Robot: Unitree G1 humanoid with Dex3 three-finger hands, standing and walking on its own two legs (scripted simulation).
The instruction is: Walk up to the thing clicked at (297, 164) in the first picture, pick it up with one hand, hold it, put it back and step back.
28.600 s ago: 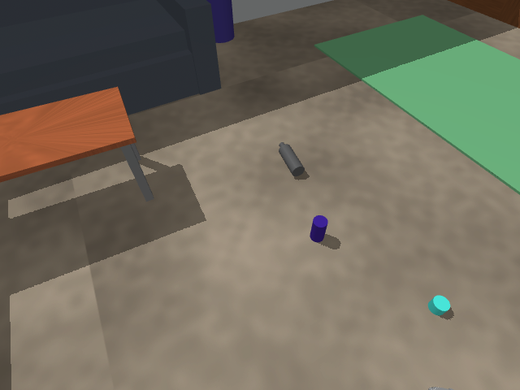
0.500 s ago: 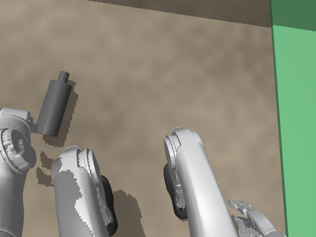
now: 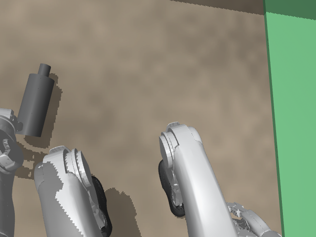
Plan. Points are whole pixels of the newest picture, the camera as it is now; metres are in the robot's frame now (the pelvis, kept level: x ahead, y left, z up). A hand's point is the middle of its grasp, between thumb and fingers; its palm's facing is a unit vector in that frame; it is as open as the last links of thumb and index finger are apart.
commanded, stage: rise first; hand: left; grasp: from above
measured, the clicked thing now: (36, 99) +0.49 +0.30 -0.30
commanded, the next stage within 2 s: approach in 1.88 s
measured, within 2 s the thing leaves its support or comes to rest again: neither
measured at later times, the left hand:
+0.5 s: hand out of the picture +0.42 +0.34 -0.18, palm faces -0.05 -0.45 -0.89, open 14.1 cm
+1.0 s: hand (1, 113) +0.43 +0.34 -0.18, palm faces -0.07 -0.43 -0.90, open 14.1 cm
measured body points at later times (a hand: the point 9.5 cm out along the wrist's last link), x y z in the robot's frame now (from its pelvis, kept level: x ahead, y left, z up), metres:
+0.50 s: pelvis +0.00 +0.00 -0.01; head +0.25 +0.06 +0.36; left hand +0.42 +0.36 -0.13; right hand +0.01 -0.27 -0.10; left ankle +0.08 +0.14 -0.30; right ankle +0.10 -0.12 -0.30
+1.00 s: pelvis -0.01 +0.00 -0.01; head +0.26 +0.06 +0.35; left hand +0.44 +0.35 -0.13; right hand +0.00 -0.27 -0.09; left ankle +0.08 +0.14 -0.30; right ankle +0.10 -0.12 -0.30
